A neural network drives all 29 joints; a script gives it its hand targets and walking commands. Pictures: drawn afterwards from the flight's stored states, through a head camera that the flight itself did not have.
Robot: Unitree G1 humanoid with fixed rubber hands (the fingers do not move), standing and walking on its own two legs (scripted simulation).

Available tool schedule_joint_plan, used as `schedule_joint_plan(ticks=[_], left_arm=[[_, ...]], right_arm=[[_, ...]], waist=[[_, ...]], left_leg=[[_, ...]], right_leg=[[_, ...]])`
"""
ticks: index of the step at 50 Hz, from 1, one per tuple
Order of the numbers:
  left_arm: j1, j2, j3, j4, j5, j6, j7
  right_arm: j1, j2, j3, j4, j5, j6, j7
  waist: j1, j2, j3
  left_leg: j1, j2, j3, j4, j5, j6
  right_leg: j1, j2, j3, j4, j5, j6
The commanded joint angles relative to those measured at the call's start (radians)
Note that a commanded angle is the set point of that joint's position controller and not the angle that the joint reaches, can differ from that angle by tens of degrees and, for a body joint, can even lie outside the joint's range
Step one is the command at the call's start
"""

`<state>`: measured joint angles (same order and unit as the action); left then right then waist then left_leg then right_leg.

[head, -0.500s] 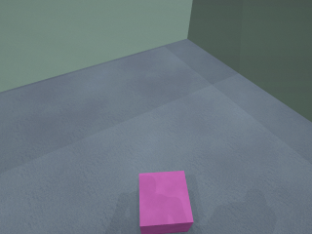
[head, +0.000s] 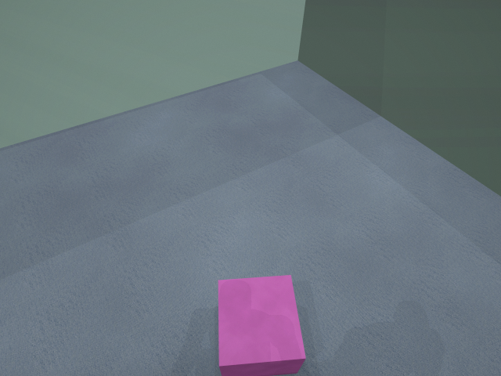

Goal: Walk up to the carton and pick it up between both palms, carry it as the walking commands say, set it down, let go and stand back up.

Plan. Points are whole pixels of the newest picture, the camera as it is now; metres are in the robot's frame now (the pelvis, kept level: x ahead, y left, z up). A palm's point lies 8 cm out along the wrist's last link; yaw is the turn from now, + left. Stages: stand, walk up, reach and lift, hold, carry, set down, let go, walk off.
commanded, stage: walk up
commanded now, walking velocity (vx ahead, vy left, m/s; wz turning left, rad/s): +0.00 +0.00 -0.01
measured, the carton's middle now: (257, 326) +0.42 -0.02 -0.67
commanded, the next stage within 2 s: stand in 0.28 s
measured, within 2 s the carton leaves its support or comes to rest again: neither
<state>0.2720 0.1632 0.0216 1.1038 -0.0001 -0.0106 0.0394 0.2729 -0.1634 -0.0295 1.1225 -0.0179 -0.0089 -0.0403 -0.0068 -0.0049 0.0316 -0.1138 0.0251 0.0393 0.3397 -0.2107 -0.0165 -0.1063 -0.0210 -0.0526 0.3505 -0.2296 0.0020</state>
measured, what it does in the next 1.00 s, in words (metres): lowers itself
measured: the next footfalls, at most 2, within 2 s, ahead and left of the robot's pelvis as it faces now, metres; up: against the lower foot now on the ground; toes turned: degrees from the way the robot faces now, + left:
none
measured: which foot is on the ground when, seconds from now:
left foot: down 0.00-1.00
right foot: down 0.00-1.00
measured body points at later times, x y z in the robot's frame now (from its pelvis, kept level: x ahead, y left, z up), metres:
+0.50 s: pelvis -0.01 -0.01 +0.00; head +0.01 -0.02 +0.45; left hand +0.01 +0.22 -0.15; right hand +0.00 -0.25 -0.16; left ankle -0.02 +0.13 -0.75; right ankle -0.02 -0.12 -0.75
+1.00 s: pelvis -0.05 +0.00 -0.06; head +0.07 +0.00 +0.38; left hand +0.13 +0.22 -0.18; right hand +0.13 -0.24 -0.18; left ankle -0.02 +0.13 -0.75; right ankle -0.03 -0.12 -0.75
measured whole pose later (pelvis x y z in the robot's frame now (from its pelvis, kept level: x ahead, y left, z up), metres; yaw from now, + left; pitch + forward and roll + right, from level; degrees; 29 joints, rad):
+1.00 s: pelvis -0.05 +0.00 -0.06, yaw -1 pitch +14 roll +0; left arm 0.05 0.12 0.09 0.40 0.03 0.47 -0.01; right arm 0.03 -0.20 -0.12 0.45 -0.04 0.44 0.09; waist 0.01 0.00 0.01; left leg -0.77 0.03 0.03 0.88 -0.36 -0.01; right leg -0.76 -0.03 -0.04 0.89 -0.38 -0.01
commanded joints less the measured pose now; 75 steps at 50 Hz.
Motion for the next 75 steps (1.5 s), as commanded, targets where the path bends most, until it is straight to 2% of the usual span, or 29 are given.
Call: schedule_joint_plan(ticks=[1, 24, 25, 26, 27, 28, 29, 31, 33, 35, 38, 41, 45, 51, 55, 59, 62, 68, 75], left_arm=[[0.067, 0.087, 0.013, -0.019, -0.001, -0.006, 0.003], [0.089, 0.098, 0.013, -0.052, -0.005, -0.011, -0.001], [-0.642, 0.129, -0.052, -0.693, -0.084, 0.016, -0.024], [-0.494, 0.146, -0.018, -0.478, -0.06, 0.143, -0.002], [-0.444, 0.176, -0.04, -0.491, -0.09, 0.224, -0.005], [-0.381, 0.154, -0.036, -0.475, -0.089, 0.322, -0.004], [-0.34, 0.142, -0.042, -0.481, -0.105, 0.417, -0.005], [-0.226, 0.155, -0.026, -0.468, -0.091, 0.599, -0.015], [-0.118, 0.125, -0.013, -0.474, -0.054, 0.692, -0.028], [-0.072, 0.096, 0.024, -0.54, 0.006, 0.677, -0.039], [-0.135, 0.065, 0.052, -0.674, 0.044, 0.616, -0.048], [-0.231, 0.051, 0.068, -0.762, 0.053, 0.543, -0.055], [-0.278, 0.022, 0.084, -0.789, 0.045, 0.466, -0.056], [-0.274, 0.013, 0.09, -0.811, 0.026, 0.47, -0.03], [-0.351, 0.013, 0.098, -0.813, 0.01, 0.489, -0.018], [-0.505, 0.021, 0.111, -0.785, -0.005, 0.501, -0.011], [-0.626, 0.037, 0.124, -0.753, -0.013, 0.508, -0.008], [-0.829, 0.077, 0.159, -0.666, -0.025, 0.485, -0.002], [-1.011, 0.133, 0.207, -0.562, -0.045, 0.402, 0.001]], right_arm=[[0.063, -0.088, -0.014, -0.015, 0.0, -0.003, -0.003], [0.069, -0.089, -0.016, -0.03, 0.003, -0.002, -0.001], [-0.687, -0.126, 0.058, -0.733, 0.096, 0.023, 0.002], [-0.463, -0.1, 0.076, -0.475, 0.068, 0.137, -0.023], [-0.416, -0.162, 0.058, -0.545, 0.081, 0.222, -0.009], [-0.357, -0.162, 0.057, -0.541, 0.076, 0.316, 0.007], [-0.276, -0.153, 0.044, -0.495, 0.079, 0.412, 0.012], [-0.187, -0.168, 0.017, -0.497, 0.083, 0.595, 0.016], [-0.107, -0.152, 0.018, -0.509, 0.075, 0.683, 0.025], [-0.076, -0.117, 0.004, -0.561, 0.034, 0.669, 0.047], [-0.105, -0.113, -0.034, -0.66, -0.021, 0.601, 0.081], [-0.179, -0.135, -0.086, -0.738, -0.057, 0.518, 0.105], [-0.26, -0.136, -0.125, -0.772, -0.057, 0.436, 0.123], [-0.321, -0.168, -0.115, -0.765, -0.003, 0.441, 0.131], [-0.424, -0.194, -0.117, -0.75, 0.011, 0.455, 0.137], [-0.592, -0.208, -0.112, -0.707, 0.018, 0.467, 0.141], [-0.713, -0.225, -0.121, -0.652, 0.021, 0.474, 0.14], [-0.926, -0.254, -0.14, -0.526, 0.028, 0.454, 0.131], [-1.135, -0.295, -0.162, -0.429, 0.042, 0.381, 0.118]], waist=[[0.0, 0.001, 0.022], [0.002, 0.002, 0.03], [0.031, -0.044, -0.132], [0.025, -0.045, -0.036], [0.015, -0.034, -0.067], [0.029, -0.048, -0.07], [0.02, -0.018, -0.075], [0.002, -0.036, -0.138], [0.014, -0.018, -0.241], [0.02, -0.005, -0.293], [0.033, -0.015, -0.303], [0.026, 0.0, -0.31], [0.012, 0.01, -0.356], [0.023, 0.002, -0.389], [0.029, -0.018, -0.359], [0.033, -0.036, -0.314], [0.036, -0.033, -0.316], [0.041, -0.026, -0.409], [0.04, -0.028, -0.603]], left_leg=[[-0.01, 0.087, -0.062, -0.041, 0.201, 0.01], [-0.023, 0.093, -0.053, -0.047, 0.132, -0.003], [-0.301, -0.031, -0.049, 0.154, -0.141, 0.068], [-0.331, 0.013, -0.006, 0.206, -0.218, 0.07], [-0.306, 0.007, 0.035, 0.198, -0.221, 0.062], [-0.287, 0.005, 0.048, 0.196, -0.216, 0.061], [-0.285, -0.005, 0.046, 0.209, -0.169, 0.046], [-0.325, -0.024, -0.011, 0.256, -0.034, 0.058], [-0.282, -0.044, -0.05, 0.273, 0.161, 0.06], [-0.258, -0.071, -0.069, 0.278, 0.305, 0.052], [-0.301, -0.07, -0.072, 0.295, 0.349, 0.044], [-0.366, -0.054, -0.062, 0.342, 0.299, 0.018], [-0.44, -0.04, -0.05, 0.434, 0.212, -0.007], [-0.481, -0.049, -0.037, 0.493, 0.077, -0.006], [-0.521, -0.053, -0.033, 0.509, -0.053, -0.003], [-0.591, -0.047, -0.027, 0.52, -0.197, 0.002], [-0.627, -0.041, -0.021, 0.533, -0.248, 0.004], [-0.698, -0.041, -0.004, 0.573, -0.205, -0.002], [-0.803, -0.055, 0.019, 0.612, -0.097, -0.01]], right_leg=[[-0.024, -0.094, 0.074, -0.055, 0.207, -0.016], [-0.042, -0.089, 0.082, -0.071, 0.181, -0.023], [-0.369, -0.02, 0.048, 0.108, -0.142, -0.035], [-0.412, -0.029, 0.034, 0.096, -0.247, -0.028], [-0.43, -0.036, -0.012, 0.095, -0.299, -0.046], [-0.448, -0.037, -0.012, 0.091, -0.299, -0.061], [-0.424, -0.03, 0.019, 0.105, -0.232, -0.073], [-0.39, -0.024, 0.079, 0.169, -0.025, -0.066], [-0.308, -0.008, 0.104, 0.216, 0.207, -0.062], [-0.25, 0.015, 0.108, 0.249, 0.359, -0.046], [-0.265, 0.033, 0.097, 0.279, 0.423, -0.048], [-0.352, 0.035, 0.077, 0.33, 0.341, -0.058], [-0.431, 0.041, 0.065, 0.43, 0.204, -0.047], [-0.533, 0.052, 0.045, 0.485, 0.037, -0.032], [-0.588, 0.054, 0.032, 0.49, -0.08, -0.031], [-0.63, 0.046, 0.035, 0.493, -0.206, -0.03], [-0.654, 0.042, 0.04, 0.501, -0.258, -0.031], [-0.676, 0.039, 0.051, 0.531, -0.213, -0.023], [-0.679, 0.045, 0.056, 0.567, -0.095, -0.009]])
